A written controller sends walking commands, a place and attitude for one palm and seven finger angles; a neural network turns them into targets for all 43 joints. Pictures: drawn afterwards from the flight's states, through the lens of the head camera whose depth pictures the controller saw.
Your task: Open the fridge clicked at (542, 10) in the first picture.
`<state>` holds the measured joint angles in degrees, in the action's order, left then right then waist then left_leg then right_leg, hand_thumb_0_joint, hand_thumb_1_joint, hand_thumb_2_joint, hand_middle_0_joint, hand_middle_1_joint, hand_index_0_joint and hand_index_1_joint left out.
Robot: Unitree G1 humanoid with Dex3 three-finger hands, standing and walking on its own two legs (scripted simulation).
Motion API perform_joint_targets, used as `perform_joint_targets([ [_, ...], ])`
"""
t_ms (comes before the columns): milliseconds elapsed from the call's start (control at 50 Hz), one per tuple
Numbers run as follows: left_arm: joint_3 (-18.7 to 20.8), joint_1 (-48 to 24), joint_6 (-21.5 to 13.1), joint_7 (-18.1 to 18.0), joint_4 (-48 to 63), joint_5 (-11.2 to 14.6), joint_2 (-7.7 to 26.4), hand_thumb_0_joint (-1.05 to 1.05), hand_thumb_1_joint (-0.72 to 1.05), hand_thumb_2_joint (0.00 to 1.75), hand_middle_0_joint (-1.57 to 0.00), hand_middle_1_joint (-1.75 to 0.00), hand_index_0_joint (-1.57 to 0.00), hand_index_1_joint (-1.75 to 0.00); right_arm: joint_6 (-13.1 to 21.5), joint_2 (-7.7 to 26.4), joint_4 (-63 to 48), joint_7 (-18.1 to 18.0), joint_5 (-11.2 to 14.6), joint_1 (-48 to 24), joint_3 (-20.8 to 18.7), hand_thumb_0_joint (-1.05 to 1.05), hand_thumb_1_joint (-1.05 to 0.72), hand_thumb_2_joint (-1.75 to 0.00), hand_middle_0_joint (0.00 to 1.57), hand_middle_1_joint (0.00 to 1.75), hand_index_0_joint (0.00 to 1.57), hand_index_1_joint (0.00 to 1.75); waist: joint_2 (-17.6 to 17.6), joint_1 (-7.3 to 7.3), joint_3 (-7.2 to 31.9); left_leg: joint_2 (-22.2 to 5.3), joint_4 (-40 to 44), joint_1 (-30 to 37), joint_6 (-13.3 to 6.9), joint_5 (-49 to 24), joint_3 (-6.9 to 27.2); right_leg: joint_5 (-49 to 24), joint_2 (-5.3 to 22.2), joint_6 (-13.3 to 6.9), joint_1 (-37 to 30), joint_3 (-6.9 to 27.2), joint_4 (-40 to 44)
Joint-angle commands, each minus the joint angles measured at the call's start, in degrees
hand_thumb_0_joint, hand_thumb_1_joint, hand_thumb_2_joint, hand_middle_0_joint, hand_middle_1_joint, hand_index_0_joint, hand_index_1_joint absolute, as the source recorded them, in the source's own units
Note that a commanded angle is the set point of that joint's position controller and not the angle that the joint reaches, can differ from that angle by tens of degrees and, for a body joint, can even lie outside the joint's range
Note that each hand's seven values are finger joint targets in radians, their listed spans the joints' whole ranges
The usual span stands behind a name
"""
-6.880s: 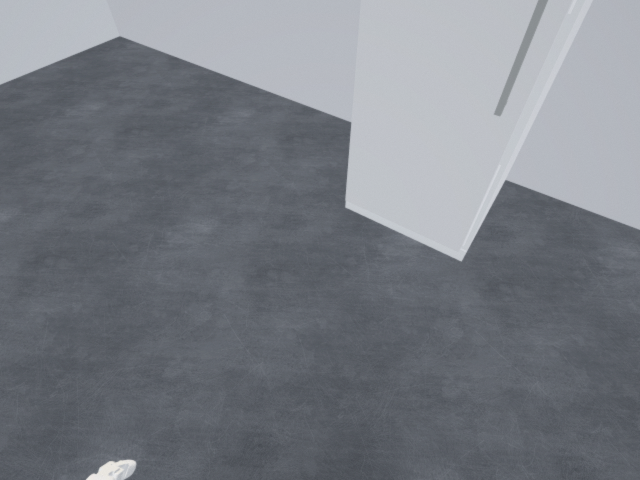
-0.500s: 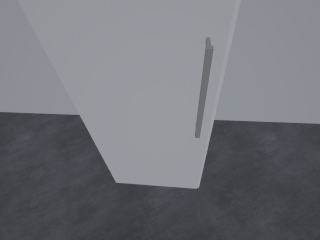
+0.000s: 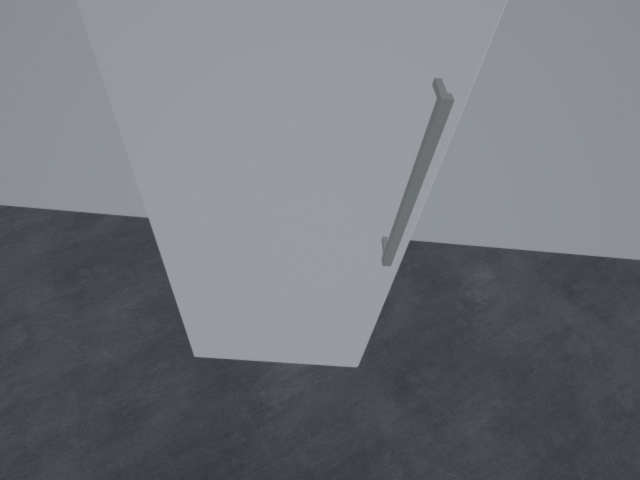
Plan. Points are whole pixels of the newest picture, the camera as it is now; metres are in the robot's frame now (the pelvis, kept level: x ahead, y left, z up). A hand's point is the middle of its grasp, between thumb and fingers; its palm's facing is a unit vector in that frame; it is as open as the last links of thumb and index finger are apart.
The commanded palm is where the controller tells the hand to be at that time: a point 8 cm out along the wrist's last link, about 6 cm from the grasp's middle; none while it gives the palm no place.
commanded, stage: come to a stop and stand still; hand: right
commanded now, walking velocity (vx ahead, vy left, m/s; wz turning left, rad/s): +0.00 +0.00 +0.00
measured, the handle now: (408, 187) +0.54 -0.12 +0.08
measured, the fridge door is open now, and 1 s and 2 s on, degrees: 0 0 0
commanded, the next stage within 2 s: look again from close up in 0.92 s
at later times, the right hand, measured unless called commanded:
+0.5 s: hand out of the picture +0.08 -0.28 -0.18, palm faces -0.02 +0.96 -0.27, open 7.3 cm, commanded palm none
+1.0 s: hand out of the picture +0.08 -0.23 -0.18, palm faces -0.02 +0.98 -0.21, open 7.2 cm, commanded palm none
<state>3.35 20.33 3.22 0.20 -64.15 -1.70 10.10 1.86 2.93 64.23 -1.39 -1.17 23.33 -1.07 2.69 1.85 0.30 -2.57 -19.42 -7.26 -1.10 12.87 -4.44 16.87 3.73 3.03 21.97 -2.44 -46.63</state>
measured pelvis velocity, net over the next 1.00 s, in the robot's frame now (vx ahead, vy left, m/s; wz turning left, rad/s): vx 0.03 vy -0.05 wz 0.03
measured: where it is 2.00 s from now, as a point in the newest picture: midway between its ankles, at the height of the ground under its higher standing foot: outside the picture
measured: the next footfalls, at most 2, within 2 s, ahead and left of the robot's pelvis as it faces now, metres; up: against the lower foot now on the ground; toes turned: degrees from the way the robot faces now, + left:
right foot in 0.16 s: +0.02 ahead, -0.15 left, +0.00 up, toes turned -2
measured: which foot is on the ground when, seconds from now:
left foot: down 0.00-1.00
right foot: up 0.00-0.14, down 0.16-1.00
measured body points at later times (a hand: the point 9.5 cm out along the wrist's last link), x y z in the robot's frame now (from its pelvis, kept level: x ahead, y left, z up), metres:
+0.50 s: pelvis +0.02 -0.07 -0.02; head +0.04 -0.07 +0.43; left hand +0.09 +0.17 -0.16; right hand +0.08 -0.33 -0.16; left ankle -0.02 +0.06 -0.73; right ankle -0.02 -0.15 -0.75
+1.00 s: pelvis +0.03 -0.05 -0.01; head +0.05 -0.05 +0.44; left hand +0.02 +0.17 -0.17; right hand +0.08 -0.28 -0.17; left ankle +0.00 +0.06 -0.75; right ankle -0.02 -0.15 -0.75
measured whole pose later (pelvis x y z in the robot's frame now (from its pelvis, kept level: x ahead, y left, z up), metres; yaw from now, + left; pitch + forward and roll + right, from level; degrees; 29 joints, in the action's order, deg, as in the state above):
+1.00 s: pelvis +0.03 -0.05 -0.01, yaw +2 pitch +0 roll +0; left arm -1.5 16.8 -0.1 -2.0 -63.8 -1.1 7.8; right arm 0.2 9.9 59.7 -2.1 -0.3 13.8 0.1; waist -0.1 -0.7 -1.2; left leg -0.3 -26.8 -9.9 -0.9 16.8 -3.5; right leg 18.7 0.2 -1.2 7.0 -4.3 -25.7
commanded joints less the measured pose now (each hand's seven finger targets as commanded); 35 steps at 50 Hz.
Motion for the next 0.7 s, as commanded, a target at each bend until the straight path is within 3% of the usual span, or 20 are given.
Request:
perform_joint_targets([
  [0, -0.66, -4.89, -2.90, -0.59, 4.56, 1.04, 0.00, 0.00, 0.90, 0.90, -0.20, -0.30, -0.20, -0.30, 0.15, 10.87, -0.51, -0.79, -0.67, 3.02, -2.12, 0.00, -0.90, -0.90, 0.20, 0.30, 0.20, 0.30, -14.18, 0.88, -4.73, -13.34, 4.64, -1.27, -6.54, -10.11, 11.49, 3.37, -1.00, -0.35, -0.68, -1.52, 11.25],
  [20, -1.77, -10.47, -3.45, -0.22, 9.24, 0.06, 1.56, 0.00, 0.90, 0.90, -0.20, -0.30, -0.20, -0.30, 1.96, 11.22, 0.24, -2.83, -0.95, 8.02, -0.42, 0.00, -0.90, -0.90, 0.20, 0.30, 0.20, 0.30, -14.38, 1.28, -9.12, -11.10, 1.27, -4.30, -4.15, -37.51, 16.07, 7.50, -3.28, -0.74, -0.02, 0.01, 3.71],
  [40, -1.56, -4.75, -3.59, -0.02, 10.02, 0.47, 0.30, 0.00, 0.90, 0.90, -0.20, -0.30, -0.20, -0.30, 2.71, 13.40, -1.77, -2.74, -1.04, 4.80, -0.78, 0.00, -0.90, -0.90, 0.20, 0.30, 0.20, 0.30, -9.20, -2.39, -2.58, -11.39, -2.47, 0.28, -4.23, -37.33, 10.74, 5.77, -2.26, -2.92, 0.00, -0.29, 6.26],
  [60, -2.12, -2.14, -3.94, -0.13, 9.49, 1.46, 0.19, 0.00, 0.90, 0.90, -0.20, -0.30, -0.20, -0.30, 2.53, 14.17, -3.22, -2.51, -0.81, 2.15, -1.42, 0.00, -0.90, -0.90, 0.20, 0.30, 0.20, 0.30, -10.75, -2.96, 3.03, -10.39, -3.03, 0.72, -4.76, -28.70, 9.10, 3.82, -3.17, -3.23, -4.64, -0.33, 9.65],
  [80, -2.21, -1.02, -4.51, -0.40, 8.97, 1.43, 1.01, 0.00, 0.90, 0.90, -0.20, -0.30, -0.20, -0.30, 2.23, 13.29, -3.51, -2.46, -0.58, 0.89, -1.21, 0.00, -0.90, -0.90, 0.20, 0.30, 0.20, 0.30, -9.68, -3.59, 4.23, -9.33, -5.31, -0.17, -4.43, -23.60, 8.48, -0.34, -3.21, -3.01, -8.85, -0.24, 16.71],
  [120, -2.15, 0.25, -5.50, -0.88, 8.07, 0.88, 4.05, 0.00, 0.90, 0.90, -0.20, -0.30, -0.20, -0.30, 1.34, 11.14, -3.56, -2.20, -0.13, 1.65, -0.83, 0.00, -0.90, -0.90, 0.20, 0.30, 0.20, 0.30, 0.07, -2.57, 4.48, -4.74, -11.59, -1.91, -2.05, -14.54, 5.20, -13.24, 1.43, -4.09, -12.80, 2.84, 21.46],
  [140, -1.91, -0.33, -5.30, -1.30, 8.35, 0.77, 6.09, 0.00, 0.90, 0.90, -0.20, -0.30, -0.20, -0.30, 0.80, 9.60, -3.78, -2.12, -0.16, 2.67, -0.60, 0.00, -0.90, -0.90, 0.20, 0.30, 0.20, 0.30, 0.66, -1.71, 3.82, -3.09, -11.07, -4.11, -1.32, -7.57, 3.32, -22.49, 4.76, -5.59, -12.71, 4.81, 18.31],
  [160, -1.83, -0.27, -5.19, -1.78, 8.54, 0.60, 6.92, 0.00, 0.90, 0.90, -0.20, -0.30, -0.20, -0.30, 0.59, 8.68, -3.68, -2.07, -0.28, 2.76, -0.36, 0.00, -0.90, -0.90, 0.20, 0.30, 0.20, 0.30, 1.88, -1.95, 3.13, -1.84, -12.66, -5.47, -1.21, -7.14, 2.19, -32.00, 5.53, -6.05, -13.94, 4.84, 16.73],
  [180, -2.02, -0.57, -5.26, -1.93, 8.42, 0.78, 6.92, 0.00, 0.90, 0.90, -0.20, -0.30, -0.20, -0.30, -0.21, 8.74, -3.44, -2.02, -0.29, 1.25, 0.04, 0.00, -0.90, -0.90, 0.20, 0.30, 0.20, 0.30, 10.19, -2.19, 1.66, -1.03, -14.22, -5.55, -0.36, -0.67, 0.24, -37.98, 5.79, -6.64, -13.53, 6.91, 19.02],
  [200, -2.34, -1.40, -5.01, -2.19, 8.35, 0.84, 7.20, 0.00, 0.90, 0.90, -0.20, -0.30, -0.20, -0.30, -0.61, 9.30, -3.80, -1.97, -0.22, 0.46, 0.11, 0.00, -0.90, -0.90, 0.20, 0.30, 0.20, 0.30, 12.42, -1.79, -1.15, -0.07, -14.36, -6.48, 0.10, 5.02, 0.09, -43.04, 6.53, -7.50, -12.38, 7.57, 20.25],
  [280, -1.90, -3.30, -4.38, -2.94, 9.88, 0.56, 8.74, 0.00, 0.90, 0.90, -0.20, -0.30, -0.20, -0.30, -2.17, 9.95, -4.65, -1.05, -0.33, -0.62, 0.33, 0.00, -0.90, -0.90, 0.20, 0.30, 0.20, 0.30, 1.39, -1.59, -4.89, 0.39, -13.23, -8.89, 0.40, 5.55, 0.85, -29.66, 7.54, -8.55, -10.79, 10.59, 23.50],
  [380, -0.45, -2.10, -3.78, -3.81, 10.68, -0.19, 10.47, 0.00, 0.90, 0.90, -0.20, -0.30, -0.20, -0.30, -3.69, 12.26, -9.33, -0.11, -0.47, -5.48, -1.14, 0.00, -0.90, -0.90, 0.20, 0.30, 0.20, 0.30, 4.60, -3.00, -3.72, 0.54, -25.13, -17.74, 0.75, 14.80, 2.51, -37.56, 13.26, -12.56, -15.30, 15.61, 24.97],
  [420, -0.21, -3.91, -3.57, -3.80, 11.28, -0.43, 10.74, 0.00, 0.90, 0.90, -0.20, -0.30, -0.20, -0.30, -3.69, 12.47, -11.08, 0.27, -0.30, -6.52, -1.74, 0.00, -0.90, -0.90, 0.20, 0.30, 0.20, 0.30, 4.47, -2.38, -2.25, 0.10, -25.71, -18.20, 0.28, 15.14, 3.32, -40.23, 14.02, -13.91, -15.80, 14.65, 23.46],
  [500, -0.49, -6.41, -3.35, -3.35, 12.06, -0.25, 9.35, 0.00, 0.90, 0.90, -0.20, -0.30, -0.20, -0.30, -2.88, 11.90, -11.83, 0.53, -0.26, -4.63, -2.12, 0.00, -0.90, -0.90, 0.20, 0.30, 0.20, 0.30, 1.25, -0.30, 0.72, 1.22, -8.84, -5.66, -0.48, -0.95, 2.81, -31.54, 9.26, -9.88, -10.27, 8.81, 18.70],
  [520, -0.83, -5.77, -3.51, -3.09, 12.15, 0.16, 8.19, 0.00, 0.90, 0.90, -0.20, -0.30, -0.20, -0.30, -2.28, 13.56, -11.51, 0.27, -0.41, -3.53, -2.31, 0.00, -0.90, -0.90, 0.20, 0.30, 0.20, 0.30, -2.95, -0.37, 2.49, -2.36, -7.17, 0.59, -1.50, -12.60, 7.22, -21.22, 5.92, -7.42, -5.38, 5.81, 16.03],
  [540, -1.48, -5.12, -3.62, -2.78, 12.27, 0.60, 5.98, 0.00, 0.90, 0.90, -0.20, -0.30, -0.20, -0.30, -1.83, 15.46, -11.20, -0.05, -0.28, -3.23, -2.05, 0.00, -0.90, -0.90, 0.20, 0.30, 0.20, 0.30, -8.10, -1.00, 3.68, -9.08, -7.29, 3.98, -4.48, -21.63, 13.07, -6.09, 1.64, -5.11, -1.38, 1.98, 14.44],
  [560, -1.91, -4.65, -3.47, -2.47, 11.66, 0.82, 4.42, 0.00, 0.90, 0.90, -0.20, -0.30, -0.20, -0.30, -1.59, 16.48, -11.08, -0.09, 0.07, -4.24, -1.43, 0.00, -0.90, -0.90, 0.20, 0.30, 0.20, 0.30, -8.06, -1.86, 2.49, -12.86, -5.86, 1.18, -7.12, -23.64, 14.69, 4.94, -1.31, -3.84, -2.03, 0.63, 14.13],
  [600, -2.35, -3.33, -3.00, -2.30, 10.28, 0.57, 3.60, 0.00, 0.90, 0.90, -0.20, -0.30, -0.20, -0.30, -1.19, 16.15, -11.60, -0.49, 0.03, -7.45, -1.03, 0.00, -0.90, -0.90, 0.20, 0.30, 0.20, 0.30, -14.84, -2.82, 1.63, -11.08, -3.56, -1.39, -7.62, -21.30, 13.13, 6.61, -1.34, -3.78, -4.81, 0.29, 14.17],
  [640, -2.84, -2.14, -3.57, -1.87, 8.20, 0.64, 3.84, 0.00, 0.90, 0.90, -0.20, -0.30, -0.20, -0.30, -0.95, 15.30, -11.42, -0.79, 0.40, -9.33, -0.59, 0.00, -0.90, -0.90, 0.20, 0.30, 0.20, 0.30, -9.95, -3.29, 0.97, -7.91, -5.80, -2.17, -5.06, -21.64, 9.48, -4.66, 0.05, -3.87, -8.49, 1.89, 20.54],
  [680, -3.16, -2.57, -4.56, -1.96, 6.44, 0.55, 5.22, 0.00, 0.90, 0.90, -0.20, -0.30, -0.20, -0.30, -1.10, 14.18, -10.64, -0.75, 0.85, -8.91, -0.16, 0.00, -0.90, -0.90, 0.20, 0.30, 0.20, 0.30, 0.06, -1.92, 1.16, -3.95, -8.67, -0.54, -1.95, -18.31, 5.98, -20.52, 2.99, -4.69, -10.50, 5.02, 23.94],
])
